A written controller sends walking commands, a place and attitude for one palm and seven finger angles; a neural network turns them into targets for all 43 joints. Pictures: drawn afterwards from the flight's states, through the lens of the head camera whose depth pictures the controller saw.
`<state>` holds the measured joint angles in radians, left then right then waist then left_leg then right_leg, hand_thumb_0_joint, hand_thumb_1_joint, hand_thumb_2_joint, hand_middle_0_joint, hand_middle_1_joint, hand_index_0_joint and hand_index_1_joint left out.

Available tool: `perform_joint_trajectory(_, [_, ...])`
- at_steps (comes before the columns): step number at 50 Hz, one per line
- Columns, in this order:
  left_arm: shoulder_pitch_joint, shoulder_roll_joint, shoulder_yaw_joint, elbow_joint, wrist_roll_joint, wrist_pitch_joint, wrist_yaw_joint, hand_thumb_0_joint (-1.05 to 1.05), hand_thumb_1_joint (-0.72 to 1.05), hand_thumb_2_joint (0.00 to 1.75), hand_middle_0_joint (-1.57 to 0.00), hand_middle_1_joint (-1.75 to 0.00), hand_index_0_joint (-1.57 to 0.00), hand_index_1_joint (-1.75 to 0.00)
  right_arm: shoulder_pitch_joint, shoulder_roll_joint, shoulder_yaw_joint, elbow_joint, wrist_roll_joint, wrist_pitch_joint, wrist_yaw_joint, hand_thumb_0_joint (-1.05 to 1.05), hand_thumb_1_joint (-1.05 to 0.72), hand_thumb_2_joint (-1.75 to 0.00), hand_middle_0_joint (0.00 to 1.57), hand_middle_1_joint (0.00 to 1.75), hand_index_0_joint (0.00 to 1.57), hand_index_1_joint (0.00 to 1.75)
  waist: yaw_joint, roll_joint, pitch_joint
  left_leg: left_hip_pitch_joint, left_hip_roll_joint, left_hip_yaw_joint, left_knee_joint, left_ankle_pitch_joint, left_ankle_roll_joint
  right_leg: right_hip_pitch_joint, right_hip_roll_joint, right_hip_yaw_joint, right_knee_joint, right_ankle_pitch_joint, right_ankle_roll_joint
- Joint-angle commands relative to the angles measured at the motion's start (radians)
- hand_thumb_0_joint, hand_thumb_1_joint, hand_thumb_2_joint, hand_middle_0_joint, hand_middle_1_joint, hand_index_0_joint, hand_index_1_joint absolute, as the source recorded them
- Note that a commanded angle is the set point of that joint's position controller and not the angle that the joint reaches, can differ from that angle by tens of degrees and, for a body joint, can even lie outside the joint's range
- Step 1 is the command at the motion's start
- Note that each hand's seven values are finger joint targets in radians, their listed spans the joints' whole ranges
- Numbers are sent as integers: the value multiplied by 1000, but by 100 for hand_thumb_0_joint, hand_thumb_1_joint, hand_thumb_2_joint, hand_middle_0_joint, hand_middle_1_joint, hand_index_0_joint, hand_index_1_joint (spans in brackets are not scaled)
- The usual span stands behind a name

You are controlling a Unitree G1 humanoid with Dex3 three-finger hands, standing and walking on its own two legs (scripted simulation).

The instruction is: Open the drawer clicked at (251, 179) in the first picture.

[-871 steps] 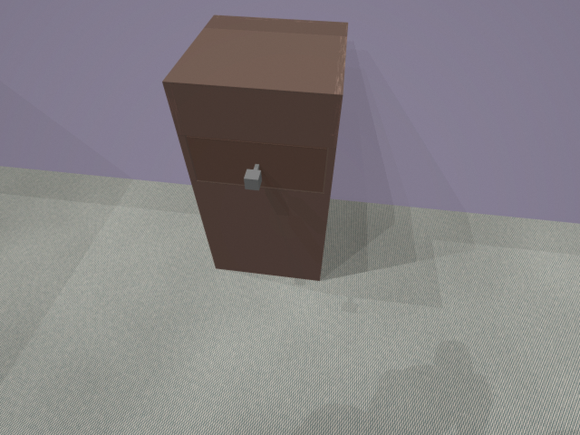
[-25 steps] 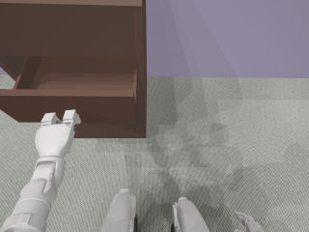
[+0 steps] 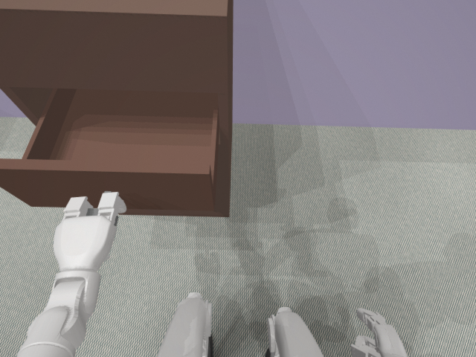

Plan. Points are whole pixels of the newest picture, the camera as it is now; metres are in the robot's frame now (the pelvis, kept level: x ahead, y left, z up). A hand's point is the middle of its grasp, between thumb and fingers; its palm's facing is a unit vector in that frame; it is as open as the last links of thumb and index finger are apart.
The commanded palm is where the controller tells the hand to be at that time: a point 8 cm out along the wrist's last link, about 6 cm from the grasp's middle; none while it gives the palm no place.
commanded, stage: pull the drawer open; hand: left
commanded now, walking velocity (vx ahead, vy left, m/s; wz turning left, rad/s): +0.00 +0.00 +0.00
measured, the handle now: (103, 212) +0.35 +0.27 -0.05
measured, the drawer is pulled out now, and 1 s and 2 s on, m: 0.18 0.27 0.30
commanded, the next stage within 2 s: open the thumb to release the handle in 1.56 s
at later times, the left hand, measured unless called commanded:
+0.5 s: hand (94, 273) +0.25 +0.26 -0.06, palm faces -0.04 -0.04 -1.00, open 7.6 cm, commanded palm +0.22 +0.26 -0.01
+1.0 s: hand (87, 302) +0.21 +0.26 -0.06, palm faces -0.05 -0.05 -1.00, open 7.6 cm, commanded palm +0.18 +0.26 -0.01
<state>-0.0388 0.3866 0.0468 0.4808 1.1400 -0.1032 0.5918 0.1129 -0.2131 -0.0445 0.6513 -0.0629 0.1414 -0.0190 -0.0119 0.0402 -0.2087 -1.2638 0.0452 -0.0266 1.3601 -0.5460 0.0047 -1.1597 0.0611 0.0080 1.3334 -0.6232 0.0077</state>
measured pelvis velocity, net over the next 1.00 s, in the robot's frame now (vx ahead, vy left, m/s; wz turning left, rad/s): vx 0.00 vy -0.01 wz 0.01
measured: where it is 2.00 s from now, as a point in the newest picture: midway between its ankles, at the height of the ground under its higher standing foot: outside the picture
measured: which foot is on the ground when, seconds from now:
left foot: down 0.00-1.00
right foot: down 0.00-1.00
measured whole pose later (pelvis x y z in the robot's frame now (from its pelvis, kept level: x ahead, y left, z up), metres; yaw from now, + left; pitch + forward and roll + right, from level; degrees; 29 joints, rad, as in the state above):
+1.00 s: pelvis +0.00 -0.01 -0.01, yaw +1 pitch +24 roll -3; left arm 0.32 0.38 0.04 0.20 1.12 -0.12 0.63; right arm 0.05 -0.20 -0.02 0.60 -0.08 0.13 -0.02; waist 0.02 0.03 -0.21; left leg -1.27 0.04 -0.04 1.41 -0.56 -0.01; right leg -1.17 0.06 -0.01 1.39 -0.65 -0.01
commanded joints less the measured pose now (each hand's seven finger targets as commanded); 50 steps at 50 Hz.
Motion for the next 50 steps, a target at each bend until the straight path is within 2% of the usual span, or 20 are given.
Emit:
perform_joint_trajectory(1, [33,192,110,-214,-17,21,60,0,90,90,-40,-135,-40,-135,20,-146,-49,-118,-8,-26,-14,0,-90,-90,20,30,20,30,53,54,-401,463,-39,9,-161,375,21,123,19,-52,-168,394,-63])
perform_joint_trajectory(2, [18,182,99,-222,-18,21,62,0,90,90,-40,-135,-40,-135,11,-144,-48,-117,-7,-26,-16,0,-90,-90,20,30,20,30,43,49,-399,457,-41,14,-159,362,24,123,18,-47,-176,392,-59])
perform_joint_trajectory(3, [35,193,111,-219,-14,21,64,0,90,90,-40,-135,-40,-135,14,-144,-48,-118,-8,-27,-17,0,-90,-90,20,30,20,30,49,35,-386,448,-41,11,-159,355,22,127,18,-48,-173,385,-61])
perform_joint_trajectory(4, [44,194,114,-229,-15,23,64,0,90,90,-40,-135,-40,-135,8,-148,-47,-120,-10,-29,-17,0,-90,-90,20,30,20,30,54,63,-389,456,-40,3,-162,369,20,115,19,-53,-164,381,-65])
perform_joint_trajectory(9, [80,160,82,-265,-12,30,71,0,90,90,-40,-135,-40,-135,-2,-144,-47,-129,-11,-33,-16,0,-90,-90,20,30,20,30,47,70,-383,476,-38,1,-167,364,20,103,17,-60,-170,364,-65])
perform_joint_trajectory(11, [144,179,106,-270,-18,32,72,0,90,90,-40,-135,-40,-135,-2,-143,-46,-134,-11,-33,-15,0,-90,-90,20,30,20,30,62,49,-395,473,-41,8,-164,369,20,128,17,-54,-168,383,-64])
perform_joint_trajectory(13, [146,162,89,-281,-17,34,71,0,90,90,-40,-135,-40,-135,-13,-140,-44,-138,-11,-33,-16,0,-90,-90,20,30,20,30,50,47,-369,461,-42,9,-161,352,22,120,17,-49,-175,380,-63])
perform_joint_trajectory(15, [158,174,101,-307,-15,32,74,0,90,90,-40,-135,-40,-135,-23,-139,-40,-139,-12,-32,-16,0,-90,-90,20,30,20,30,60,73,-382,467,-41,8,-163,366,18,115,14,-53,-163,378,-64])
perform_joint_trajectory(20, [236,164,100,-328,-14,33,80,0,90,90,-40,-135,-40,-135,-40,-136,-38,-153,-14,-36,-14,0,-90,-90,20,30,20,30,66,65,-363,460,-42,7,-161,348,18,105,16,-52,-161,358,-65])
perform_joint_trajectory(22, [233,155,87,-355,-15,34,82,0,90,90,-40,-135,-40,-135,-44,-137,-38,-156,-16,-37,-13,0,-90,-90,20,30,20,30,57,65,-365,460,-42,8,-156,343,20,103,13,-51,-166,362,-64])
perform_joint_trajectory(25, [291,182,123,-357,-20,32,84,0,90,90,-40,-135,-40,-135,-53,-133,-34,-159,-16,-38,-15,0,-90,-90,20,30,20,30,75,64,-365,445,-46,11,-153,339,19,116,14,-45,-156,362,-66])
perform_joint_trajectory(28, [291,170,110,-369,-18,31,85,0,90,90,-40,-135,-40,-135,-60,-133,-34,-164,-17,-42,-16,0,-90,-90,20,30,20,30,64,49,-339,428,-45,8,-150,299,22,101,13,-45,-165,329,-65])
perform_joint_trajectory(29, [304,183,127,-388,-20,29,86,0,90,90,-40,-135,-40,-135,-65,-135,-35,-166,-18,-44,-17,0,-90,-90,20,30,20,30,73,75,-344,437,-43,6,-152,312,19,99,13,-48,-158,331,-69])
perform_joint_trajectory(31, [360,175,122,-395,-20,26,88,0,90,90,-40,-135,-40,-135,-63,-131,-34,-173,-18,-44,-15,0,-90,-90,20,30,20,30,80,70,-357,446,-46,10,-145,332,20,107,14,-45,-151,357,-68])
perform_joint_trajectory(35, [383,168,115,-422,-19,24,92,0,90,90,-40,-135,-40,-135,-81,-130,-29,-178,-19,-41,-12,0,-90,-90,20,30,20,30,82,83,-350,439,-46,5,-145,325,18,86,13,-48,-142,334,-69])
perform_joint_trajectory(36, [394,153,101,-420,-23,28,91,0,90,90,-40,-135,-40,-135,-76,-130,-32,-183,-20,-44,-11,0,-90,-90,20,30,20,30,72,63,-336,436,-43,4,-143,311,21,87,12,-52,-151,330,-67])
perform_joint_trajectory(40, [440,173,130,-427,-29,21,93,0,90,90,-40,-135,-40,-135,-89,-127,-28,-186,-19,-43,-14,0,-90,-90,20,30,20,30,87,56,-339,419,-48,8,-139,296,21,92,11,-46,-146,317,-66])
perform_joint_trajectory(45, [453,190,150,-437,-31,12,93,0,90,90,-40,-135,-40,-135,-101,-125,-25,-185,-20,-44,-16,0,-90,-90,20,30,20,30,90,56,-329,392,-51,10,-129,276,22,85,9,-38,-141,304,-66])
perform_joint_trajectory(48, [484,191,159,-445,-35,6,93,0,90,90,-40,-135,-40,-135,-101,-122,-28,-188,-21,-47,-18,0,-90,-90,20,30,20,30,92,29,-334,382,-52,13,-118,271,26,99,9,-31,-145,320,-65])
perform_joint_trajectory(50, [504,197,167,-446,-34,2,93,0,90,90,-40,-135,-40,-135,-107,-120,-23,-189,-19,-42,-18,0,-90,-90,20,30,20,30,102,61,-341,386,-54,13,-119,282,23,91,10,-32,-131,316,-68])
